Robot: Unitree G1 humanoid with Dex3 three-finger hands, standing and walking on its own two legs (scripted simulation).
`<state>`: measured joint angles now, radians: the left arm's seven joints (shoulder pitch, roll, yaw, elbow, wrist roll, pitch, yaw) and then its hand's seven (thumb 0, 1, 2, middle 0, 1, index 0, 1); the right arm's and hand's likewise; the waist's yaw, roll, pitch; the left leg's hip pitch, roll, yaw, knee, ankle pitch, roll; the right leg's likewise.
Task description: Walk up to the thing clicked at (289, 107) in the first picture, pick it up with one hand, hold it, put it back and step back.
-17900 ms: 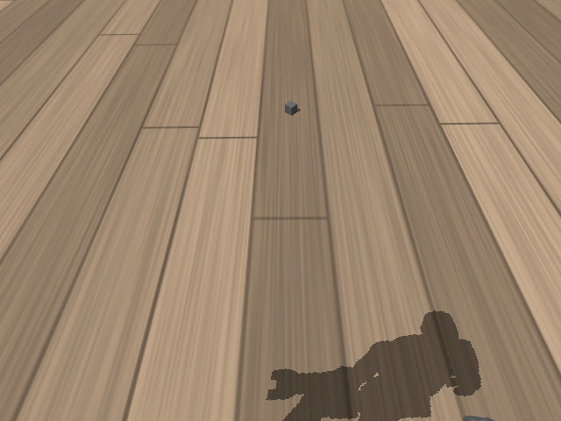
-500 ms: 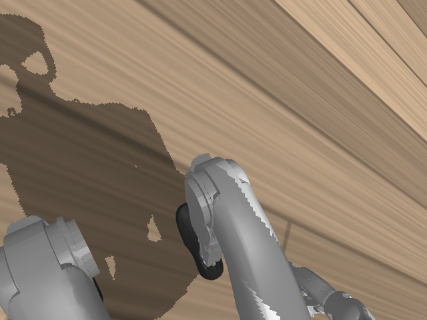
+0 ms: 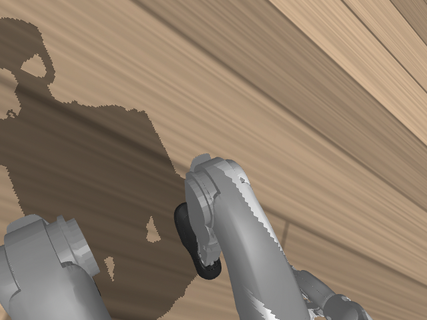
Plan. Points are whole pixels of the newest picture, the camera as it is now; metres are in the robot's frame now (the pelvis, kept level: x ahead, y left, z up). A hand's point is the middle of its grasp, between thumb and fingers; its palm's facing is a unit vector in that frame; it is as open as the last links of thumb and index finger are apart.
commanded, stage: close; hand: left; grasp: from above
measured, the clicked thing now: out of the picture +0.46 +0.33 -0.27
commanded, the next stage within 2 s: settle in 0.80 s
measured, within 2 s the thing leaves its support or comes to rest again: leaves its support in 1.18 s
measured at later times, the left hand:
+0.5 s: hand out of the picture +0.44 +0.33 -0.23, palm faces -0.43 -0.16 -0.89, open 8.5 cm
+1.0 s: hand out of the picture +0.45 +0.34 -0.23, palm faces -0.43 -0.15 -0.89, open 8.3 cm
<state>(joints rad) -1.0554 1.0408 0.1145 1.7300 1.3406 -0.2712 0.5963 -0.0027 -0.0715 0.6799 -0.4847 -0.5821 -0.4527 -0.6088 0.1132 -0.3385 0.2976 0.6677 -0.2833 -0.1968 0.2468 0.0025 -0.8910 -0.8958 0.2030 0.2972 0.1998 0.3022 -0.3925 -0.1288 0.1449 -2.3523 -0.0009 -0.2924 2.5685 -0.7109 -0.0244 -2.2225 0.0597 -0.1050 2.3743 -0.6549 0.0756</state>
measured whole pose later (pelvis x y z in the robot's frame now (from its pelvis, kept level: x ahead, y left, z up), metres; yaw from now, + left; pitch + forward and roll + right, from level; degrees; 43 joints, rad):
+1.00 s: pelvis +0.00 +0.00 +0.00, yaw +0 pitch +27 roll -15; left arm -1.06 1.04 0.12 1.72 1.31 -0.26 0.57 -0.02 0.28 0.22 -0.93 -0.17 -0.91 -0.19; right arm 0.12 -0.35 0.30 0.66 -0.27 -0.20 0.24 0.00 -0.90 -0.90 0.20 0.30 0.20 0.30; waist -0.39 -0.12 0.16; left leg -2.35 0.00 -0.29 2.56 -0.71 -0.03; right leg -2.22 0.05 -0.11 2.37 -0.66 0.08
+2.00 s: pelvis -0.01 -0.01 +0.04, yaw +6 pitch +33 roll -10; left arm -0.99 0.81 0.06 1.32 1.24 -0.22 0.24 -0.02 0.23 0.26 -0.98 -0.13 -0.96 -0.17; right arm 0.18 -0.31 0.10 0.67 -0.13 -0.01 0.15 0.00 -0.90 -0.90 0.20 0.30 0.20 0.30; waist -0.26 0.02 -0.04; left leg -2.32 -0.01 -0.18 2.38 -0.65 -0.03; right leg -2.22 0.00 -0.04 2.28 -0.64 0.07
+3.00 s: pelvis +0.01 -0.02 +0.30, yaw +12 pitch +22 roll -3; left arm -0.37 0.53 -0.09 0.65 0.96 -0.04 0.00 -0.01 0.27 0.23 -0.93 -0.18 -0.92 -0.21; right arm 0.18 -0.24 0.00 0.66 0.03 0.04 -0.04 0.01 -0.89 -0.90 0.20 0.30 0.20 0.30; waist -0.08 0.05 -0.17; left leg -1.37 0.04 -0.06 1.53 -0.55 -0.02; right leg -1.33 -0.02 0.00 1.48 -0.54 0.05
